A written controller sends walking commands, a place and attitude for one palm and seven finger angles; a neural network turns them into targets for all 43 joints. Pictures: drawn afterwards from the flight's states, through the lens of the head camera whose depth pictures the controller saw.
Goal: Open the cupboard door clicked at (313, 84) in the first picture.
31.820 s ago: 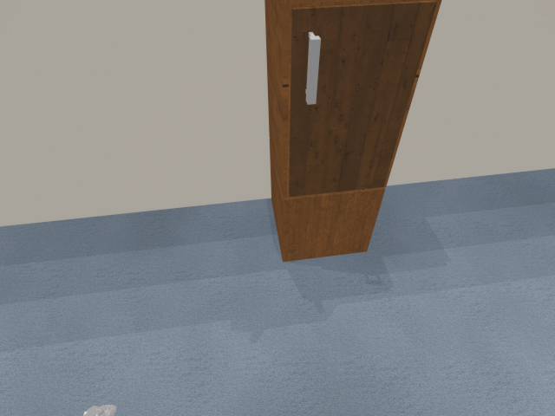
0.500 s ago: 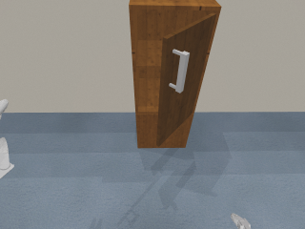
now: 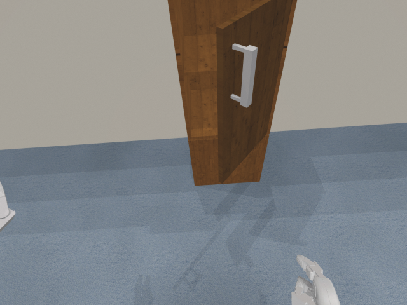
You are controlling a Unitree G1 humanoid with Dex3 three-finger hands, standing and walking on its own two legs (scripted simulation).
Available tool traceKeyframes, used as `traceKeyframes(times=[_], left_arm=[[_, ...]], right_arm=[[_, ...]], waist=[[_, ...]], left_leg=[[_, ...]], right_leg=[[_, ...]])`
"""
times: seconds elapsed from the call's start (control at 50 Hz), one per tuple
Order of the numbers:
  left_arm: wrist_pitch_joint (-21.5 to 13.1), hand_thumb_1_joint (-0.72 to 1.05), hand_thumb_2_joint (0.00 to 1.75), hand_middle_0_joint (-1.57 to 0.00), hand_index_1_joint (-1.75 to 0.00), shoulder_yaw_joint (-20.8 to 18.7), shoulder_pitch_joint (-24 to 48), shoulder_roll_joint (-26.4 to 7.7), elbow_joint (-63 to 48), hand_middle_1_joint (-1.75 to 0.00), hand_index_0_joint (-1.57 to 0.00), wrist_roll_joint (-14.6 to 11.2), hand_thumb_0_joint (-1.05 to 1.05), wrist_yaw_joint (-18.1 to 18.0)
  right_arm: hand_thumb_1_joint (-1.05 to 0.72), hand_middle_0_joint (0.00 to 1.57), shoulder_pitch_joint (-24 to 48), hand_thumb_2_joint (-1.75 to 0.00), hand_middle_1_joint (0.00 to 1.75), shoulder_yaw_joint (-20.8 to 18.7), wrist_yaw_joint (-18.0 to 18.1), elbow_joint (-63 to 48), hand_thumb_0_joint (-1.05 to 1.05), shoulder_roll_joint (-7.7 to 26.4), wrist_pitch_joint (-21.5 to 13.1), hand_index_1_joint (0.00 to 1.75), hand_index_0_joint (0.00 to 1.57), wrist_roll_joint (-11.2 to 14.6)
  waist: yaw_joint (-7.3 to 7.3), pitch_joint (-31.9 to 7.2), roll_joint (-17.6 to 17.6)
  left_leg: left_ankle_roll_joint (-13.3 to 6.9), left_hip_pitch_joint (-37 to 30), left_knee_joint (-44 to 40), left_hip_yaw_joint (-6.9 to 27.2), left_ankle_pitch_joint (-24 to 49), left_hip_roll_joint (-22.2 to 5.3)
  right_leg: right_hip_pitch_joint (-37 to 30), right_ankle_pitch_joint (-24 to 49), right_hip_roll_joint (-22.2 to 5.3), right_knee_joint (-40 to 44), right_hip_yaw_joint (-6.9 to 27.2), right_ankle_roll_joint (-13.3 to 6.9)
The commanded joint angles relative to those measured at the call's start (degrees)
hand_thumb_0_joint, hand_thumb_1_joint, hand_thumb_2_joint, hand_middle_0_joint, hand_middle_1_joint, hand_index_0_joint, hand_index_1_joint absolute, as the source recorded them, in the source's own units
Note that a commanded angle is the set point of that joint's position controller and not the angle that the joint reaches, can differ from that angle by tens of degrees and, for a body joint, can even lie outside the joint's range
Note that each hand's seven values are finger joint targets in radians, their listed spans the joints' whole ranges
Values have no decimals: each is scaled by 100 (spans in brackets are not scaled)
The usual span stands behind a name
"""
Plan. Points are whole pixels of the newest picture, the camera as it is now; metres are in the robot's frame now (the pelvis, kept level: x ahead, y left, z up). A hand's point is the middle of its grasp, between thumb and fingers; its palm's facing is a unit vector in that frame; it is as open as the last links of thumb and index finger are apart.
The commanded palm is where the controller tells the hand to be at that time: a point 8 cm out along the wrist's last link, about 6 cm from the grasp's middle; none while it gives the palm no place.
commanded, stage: stop stepping back and stand still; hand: left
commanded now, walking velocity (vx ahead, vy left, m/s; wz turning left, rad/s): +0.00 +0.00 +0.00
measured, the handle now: (241, 76) +0.62 -0.09 +0.12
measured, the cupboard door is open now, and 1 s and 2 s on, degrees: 48 48 48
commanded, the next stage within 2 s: let the arm hang, fingers relaxed in 0.38 s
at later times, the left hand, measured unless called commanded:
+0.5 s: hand (14, 215) +0.22 +0.28 +0.16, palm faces +0.35 -0.76 -0.55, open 7.4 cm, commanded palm none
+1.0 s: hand out of the picture -0.06 +0.21 -0.16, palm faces +0.10 -0.97 -0.21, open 7.2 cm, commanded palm none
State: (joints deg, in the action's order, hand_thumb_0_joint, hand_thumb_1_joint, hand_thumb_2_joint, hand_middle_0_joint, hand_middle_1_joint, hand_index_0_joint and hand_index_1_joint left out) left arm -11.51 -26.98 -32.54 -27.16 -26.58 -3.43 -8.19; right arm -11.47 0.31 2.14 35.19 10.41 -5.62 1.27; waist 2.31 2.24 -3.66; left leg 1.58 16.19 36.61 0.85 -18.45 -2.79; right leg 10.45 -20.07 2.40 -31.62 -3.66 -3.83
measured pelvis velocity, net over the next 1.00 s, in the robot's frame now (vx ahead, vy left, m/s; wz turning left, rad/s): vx -0.02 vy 0.03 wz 0.06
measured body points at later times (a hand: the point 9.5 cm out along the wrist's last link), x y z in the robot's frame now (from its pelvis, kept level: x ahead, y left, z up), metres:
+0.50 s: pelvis +0.02 +0.02 +0.01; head +0.04 +0.01 +0.46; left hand +0.20 +0.32 +0.19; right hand +0.21 -0.21 -0.08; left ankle +0.02 +0.14 -0.73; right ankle -0.03 -0.07 -0.73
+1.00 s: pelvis -0.02 +0.03 +0.01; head +0.00 +0.03 +0.46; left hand -0.07 +0.26 -0.15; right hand -0.01 -0.19 -0.15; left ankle +0.02 +0.14 -0.73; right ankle -0.03 -0.07 -0.73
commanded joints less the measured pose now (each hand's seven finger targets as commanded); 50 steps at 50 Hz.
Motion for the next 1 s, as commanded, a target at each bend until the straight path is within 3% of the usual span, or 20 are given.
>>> traceKeyframes(times=[0.0,0.06,0.12,0.16,0.2,0.22,0.26,0.34,0.38,0.44,0.46,0.48,0.52,0.56,0.6,0.64,0.7,0.74,0.82,0.98], left_arm=[[-274,90,90,-20,-30,-529,-375,-641,-449,-30,-20,-19,0,-83],[-399,90,90,-20,-30,-517,508,-869,-985,-30,-20,127,0,-165],[-384,90,90,-20,-30,-301,815,-758,-1488,-30,-20,106,0,-236],[-381,90,90,-20,-30,-414,733,-963,-1957,-30,-20,117,0,-285],[-361,90,90,-20,-30,-376,508,-826,-1860,-30,-20,162,0,-267],[-323,90,90,-20,-30,-425,399,-799,-1745,-30,-20,199,0,-256],[-272,90,90,-20,-30,-658,174,-912,-1550,-30,-20,242,0,-250],[-240,90,90,-20,-30,-532,-341,-554,-921,-30,-20,42,0,-155],[-189,90,90,-20,-30,-518,-568,-500,-599,-30,-20,-25,0,-119],[-185,90,90,-20,-30,-526,-407,-599,-812,-30,-20,-28,0,-89],[560,90,90,-20,-30,2087,700,231,3250,-30,-20,498,0,599],[897,90,90,-20,-30,1918,734,311,3413,-30,-20,539,0,740],[1019,90,90,-20,-30,1993,719,528,3768,-30,-20,538,0,798],[983,90,90,-20,-30,2151,1021,487,4409,-30,-20,558,0,825],[991,90,90,-20,-30,2211,1454,429,5092,-30,-20,541,0,802],[1071,90,90,-20,-30,2339,1759,564,5789,-30,-20,489,0,756],[1128,90,90,-20,-30,2445,1734,675,6666,-30,-20,422,0,694],[1135,90,90,-20,-30,2481,1554,725,7248,-30,-20,381,0,673],[1150,90,90,-20,-30,2459,1358,903,8040,-30,-20,351,0,677],[1154,90,90,-20,-30,2542,1203,1208,8863,-30,-20,370,0,677]], right_arm=[[-90,20,495,-90,30,-367,30,-748,0,765,-163,30,20,13],[-90,20,769,-90,30,-211,178,-828,0,673,-244,30,20,-62],[-90,20,576,-90,30,-250,266,-744,0,701,-342,30,20,-116],[-90,20,512,-90,30,-390,268,-771,0,893,-398,30,20,-96],[-90,20,382,-90,30,-387,167,-835,0,841,-413,30,20,-79],[-90,20,419,-90,30,-350,134,-790,0,789,-408,30,20,-115],[-90,20,466,-90,30,-333,79,-719,0,771,-390,30,20,-87],[-90,20,394,-90,30,-376,27,-841,0,794,-150,30,20,19],[-90,20,405,-90,30,-350,23,-859,0,764,-24,30,20,38],[-90,20,488,-90,30,-309,73,-935,0,769,46,30,20,11],[-90,20,805,-90,30,-471,-404,450,0,1373,-365,30,20,-38],[-90,20,326,-90,30,-544,-380,494,0,1586,-90,30,20,-101],[-90,20,383,-90,30,-390,-310,418,0,1345,123,30,20,-179],[-90,20,485,-90,30,-248,-274,409,0,1234,202,30,20,-270],[-90,20,340,-90,30,-243,-238,571,0,1138,301,30,20,-273],[-90,20,191,-90,30,-193,-206,828,0,1000,436,30,20,-297],[-90,20,183,-90,30,-120,-157,1220,0,950,498,30,20,-302],[-90,20,164,-90,30,-76,-120,1489,0,847,526,30,20,-270],[-90,20,-61,-90,30,-60,-57,1902,0,628,608,30,20,-262],[-90,20,-668,-90,30,-109,-23,2480,0,527,670,30,20,-249]], waist=[[-174,-449,1522],[-217,-621,1095],[-203,-898,515],[-297,-1295,-390],[-324,-952,-737],[-318,-730,-1055],[-312,-540,-987],[-164,-906,460],[-139,-970,847],[-169,-1047,603],[77,-707,408],[-38,-863,64],[-205,-612,-52],[-335,-596,945],[-183,-807,1714],[-97,-675,1714],[-179,-642,244],[-240,-536,-426],[-248,-212,-938],[-151,377,420]], left_leg=[[-88,1306,1547,135,-678,92],[-143,789,137,-184,-287,98],[-252,-647,-1291,-351,1559,299],[-528,-1944,-1114,397,3880,-500],[-732,-1916,-1202,755,4582,-835],[-699,-1631,-1271,673,4564,-807],[-526,-1243,-1238,408,4182,-668],[-183,-527,-527,-69,3413,-173],[-137,-161,-442,-149,2595,-66],[-189,-285,-871,-144,2243,-72],[-205,-328,-108,98,2736,-260],[-337,-284,-447,304,2581,-417],[-664,593,-870,713,1643,-658],[-596,633,-765,768,1834,-474],[-422,136,-394,458,1906,-138],[-328,-253,-420,299,1830,-11],[-371,-428,-875,446,2412,-158],[-382,-344,-1050,478,2106,-158],[-351,-89,-1304,553,1107,-131],[-373,-152,-1700,609,119,-154]], right_leg=[[-835,3130,-1827,1324,1953,-312],[-1249,4478,-1527,716,1236,-275],[-973,4068,-1099,421,818,127],[-127,2813,-605,-261,439,462],[460,412,-278,-241,287,505],[404,164,-246,-38,211,472],[28,569,-258,557,99,455],[-946,4119,-703,815,673,313],[-1117,4600,-980,775,802,229],[-940,3899,-913,808,739,285],[416,3151,-1121,74,265,167],[544,2157,-991,55,478,168],[387,808,-692,-145,264,299],[128,1174,-711,195,490,229],[177,1959,-1133,430,749,37],[414,1933,-1222,569,756,-28],[35,1814,-971,481,600,147],[-189,1387,-909,694,599,173],[-321,767,-886,1074,577,61],[222,-186,-803,1421,509,78]])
